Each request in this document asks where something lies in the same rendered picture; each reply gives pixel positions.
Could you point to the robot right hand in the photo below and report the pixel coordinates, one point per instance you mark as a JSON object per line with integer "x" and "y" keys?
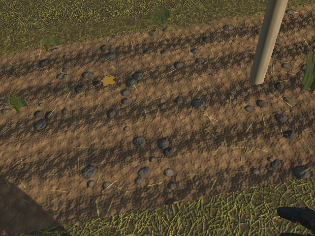
{"x": 304, "y": 216}

